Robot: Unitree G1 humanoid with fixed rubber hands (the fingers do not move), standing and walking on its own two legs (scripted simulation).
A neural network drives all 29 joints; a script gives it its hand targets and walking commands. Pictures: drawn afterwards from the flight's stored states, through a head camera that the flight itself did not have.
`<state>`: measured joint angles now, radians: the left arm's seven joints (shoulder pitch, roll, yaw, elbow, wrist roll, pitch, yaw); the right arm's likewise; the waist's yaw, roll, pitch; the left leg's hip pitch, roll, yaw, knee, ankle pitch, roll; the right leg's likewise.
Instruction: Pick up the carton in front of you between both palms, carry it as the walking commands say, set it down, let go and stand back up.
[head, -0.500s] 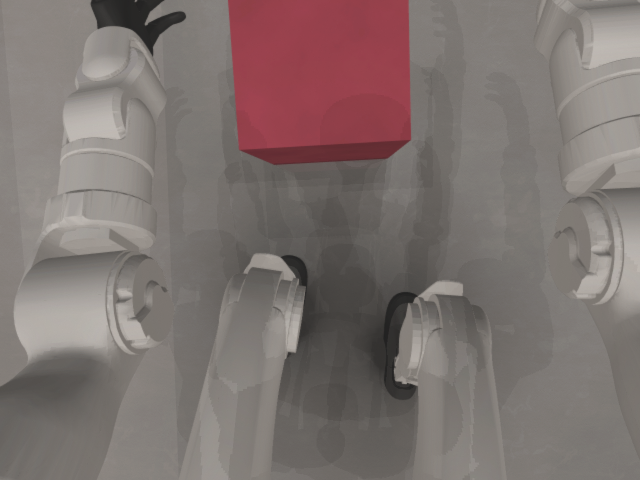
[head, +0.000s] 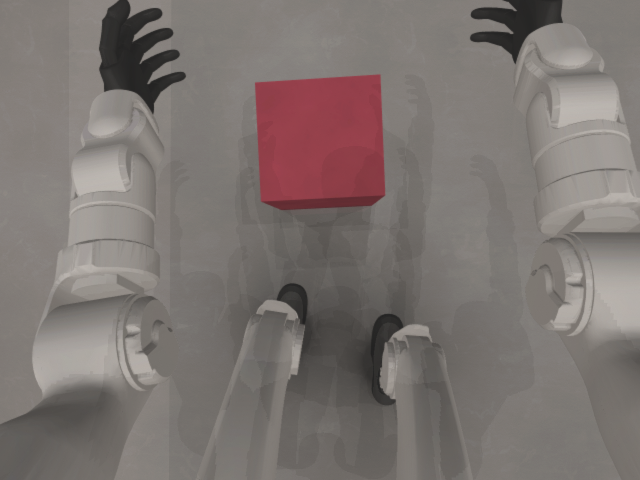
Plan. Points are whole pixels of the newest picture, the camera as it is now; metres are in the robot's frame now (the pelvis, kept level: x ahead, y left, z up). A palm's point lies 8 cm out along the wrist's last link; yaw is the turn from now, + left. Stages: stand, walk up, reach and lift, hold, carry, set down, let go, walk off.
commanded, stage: let go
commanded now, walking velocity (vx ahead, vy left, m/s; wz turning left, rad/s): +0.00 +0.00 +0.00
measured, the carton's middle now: (322, 153) +0.53 +0.09 -0.48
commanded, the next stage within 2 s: stand in 1.48 s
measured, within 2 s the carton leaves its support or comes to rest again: neither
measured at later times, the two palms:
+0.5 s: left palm (24, 194) +0.37 +0.27 +0.02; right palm (618, 189) +0.43 -0.16 +0.01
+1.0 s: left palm out of the picture +0.25 +0.23 +0.10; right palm out of the picture +0.29 -0.23 +0.09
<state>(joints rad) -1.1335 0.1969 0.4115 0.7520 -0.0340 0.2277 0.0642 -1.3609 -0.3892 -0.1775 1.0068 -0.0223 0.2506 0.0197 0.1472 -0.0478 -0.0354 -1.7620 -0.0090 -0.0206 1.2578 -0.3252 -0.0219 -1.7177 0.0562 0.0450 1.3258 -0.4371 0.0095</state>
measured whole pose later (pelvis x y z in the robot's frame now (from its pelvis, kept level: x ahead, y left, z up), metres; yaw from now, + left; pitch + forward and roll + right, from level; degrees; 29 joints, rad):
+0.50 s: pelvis +0.05 +0.02 +0.11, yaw -1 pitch +31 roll -1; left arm -0.40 0.21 0.20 0.56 0.05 0.11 -0.12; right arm -0.51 -0.15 -0.21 0.61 -0.10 0.13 -0.07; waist 0.10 0.00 -0.03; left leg -1.09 -0.01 -0.01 0.80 -0.25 0.02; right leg -1.03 0.04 0.07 0.80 -0.32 0.03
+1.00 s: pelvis +0.10 +0.00 +0.17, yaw +2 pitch +4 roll +1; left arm 0.23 0.21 0.03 0.42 -0.02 0.04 -0.08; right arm 0.16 -0.20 -0.07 0.48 -0.03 0.03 0.03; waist 0.03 0.01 0.04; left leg -0.29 -0.02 -0.05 0.44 -0.22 -0.01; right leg -0.22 0.02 0.04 0.46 -0.30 -0.01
